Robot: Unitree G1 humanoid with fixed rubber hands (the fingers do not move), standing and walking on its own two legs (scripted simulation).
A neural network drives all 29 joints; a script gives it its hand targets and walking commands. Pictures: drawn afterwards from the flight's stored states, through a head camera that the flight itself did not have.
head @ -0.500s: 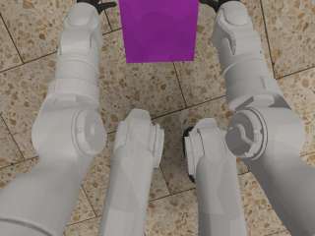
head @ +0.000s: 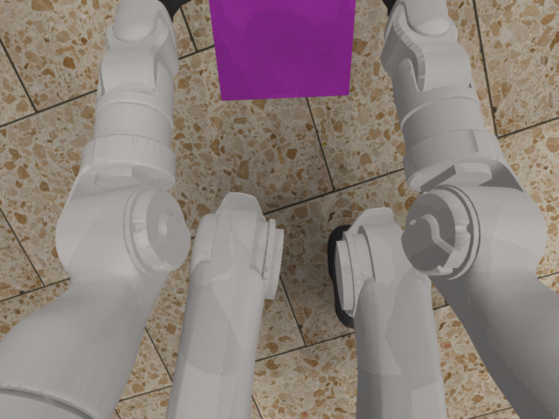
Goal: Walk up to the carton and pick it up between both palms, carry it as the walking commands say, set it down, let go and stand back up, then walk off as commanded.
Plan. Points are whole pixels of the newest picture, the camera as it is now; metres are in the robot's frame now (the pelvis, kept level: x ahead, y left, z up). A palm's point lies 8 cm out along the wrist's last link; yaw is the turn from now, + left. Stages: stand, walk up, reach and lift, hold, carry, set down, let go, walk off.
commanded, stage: set down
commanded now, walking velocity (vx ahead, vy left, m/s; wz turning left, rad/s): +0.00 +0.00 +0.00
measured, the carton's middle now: (281, 15) +0.54 +0.07 -0.27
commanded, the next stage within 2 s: none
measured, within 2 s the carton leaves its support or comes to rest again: rests again in 1.12 s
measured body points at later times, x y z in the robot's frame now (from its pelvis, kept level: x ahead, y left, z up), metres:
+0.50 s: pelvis +0.01 +0.00 -0.01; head +0.37 +0.04 +0.25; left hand +0.54 +0.21 -0.19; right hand +0.57 -0.06 -0.18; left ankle +0.09 +0.11 -0.34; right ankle +0.09 -0.11 -0.34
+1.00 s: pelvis +0.00 +0.00 -0.02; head +0.37 +0.04 +0.24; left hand +0.53 +0.21 -0.20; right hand +0.56 -0.06 -0.19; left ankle +0.09 +0.11 -0.34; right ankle +0.09 -0.11 -0.34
